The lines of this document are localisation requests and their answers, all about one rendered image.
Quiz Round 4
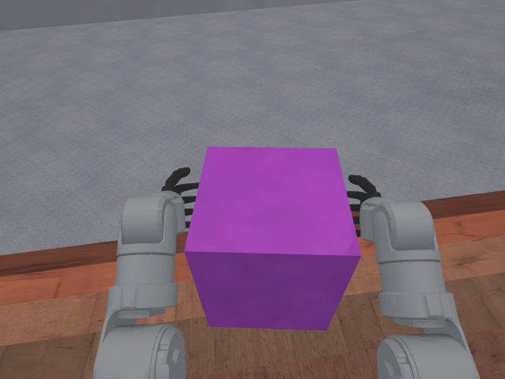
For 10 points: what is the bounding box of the robot left upper arm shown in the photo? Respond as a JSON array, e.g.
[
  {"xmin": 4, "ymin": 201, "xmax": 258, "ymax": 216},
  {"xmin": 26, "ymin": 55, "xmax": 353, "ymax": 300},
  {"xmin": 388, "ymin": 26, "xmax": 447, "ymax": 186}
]
[{"xmin": 95, "ymin": 324, "xmax": 186, "ymax": 379}]

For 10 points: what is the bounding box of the right robot hand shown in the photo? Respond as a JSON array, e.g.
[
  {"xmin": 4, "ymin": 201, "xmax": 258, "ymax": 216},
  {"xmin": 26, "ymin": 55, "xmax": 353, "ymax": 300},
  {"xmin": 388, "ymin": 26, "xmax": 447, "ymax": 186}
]
[{"xmin": 346, "ymin": 175, "xmax": 381, "ymax": 237}]

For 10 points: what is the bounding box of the robot right forearm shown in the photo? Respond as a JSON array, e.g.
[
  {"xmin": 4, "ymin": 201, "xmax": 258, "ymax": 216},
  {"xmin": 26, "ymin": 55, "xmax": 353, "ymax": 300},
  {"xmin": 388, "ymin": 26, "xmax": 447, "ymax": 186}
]
[{"xmin": 360, "ymin": 197, "xmax": 480, "ymax": 379}]

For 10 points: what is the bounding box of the robot right upper arm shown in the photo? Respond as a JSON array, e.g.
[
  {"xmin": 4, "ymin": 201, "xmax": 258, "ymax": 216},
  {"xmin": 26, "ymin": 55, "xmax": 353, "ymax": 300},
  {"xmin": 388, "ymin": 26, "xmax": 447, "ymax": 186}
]
[{"xmin": 377, "ymin": 333, "xmax": 479, "ymax": 379}]

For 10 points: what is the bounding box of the carton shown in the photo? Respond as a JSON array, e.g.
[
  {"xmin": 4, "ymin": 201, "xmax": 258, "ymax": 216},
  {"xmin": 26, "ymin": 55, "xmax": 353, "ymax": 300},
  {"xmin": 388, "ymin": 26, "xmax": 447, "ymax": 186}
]
[{"xmin": 184, "ymin": 146, "xmax": 361, "ymax": 331}]

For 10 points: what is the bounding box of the left robot hand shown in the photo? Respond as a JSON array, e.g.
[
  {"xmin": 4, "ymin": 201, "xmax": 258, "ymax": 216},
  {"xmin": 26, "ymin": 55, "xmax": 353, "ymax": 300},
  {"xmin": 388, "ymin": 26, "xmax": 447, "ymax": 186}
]
[{"xmin": 162, "ymin": 167, "xmax": 199, "ymax": 228}]

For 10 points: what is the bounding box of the robot left forearm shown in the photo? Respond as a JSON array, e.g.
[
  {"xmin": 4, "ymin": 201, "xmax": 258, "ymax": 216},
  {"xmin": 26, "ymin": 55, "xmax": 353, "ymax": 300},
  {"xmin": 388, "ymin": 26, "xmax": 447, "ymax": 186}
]
[{"xmin": 93, "ymin": 191, "xmax": 186, "ymax": 379}]

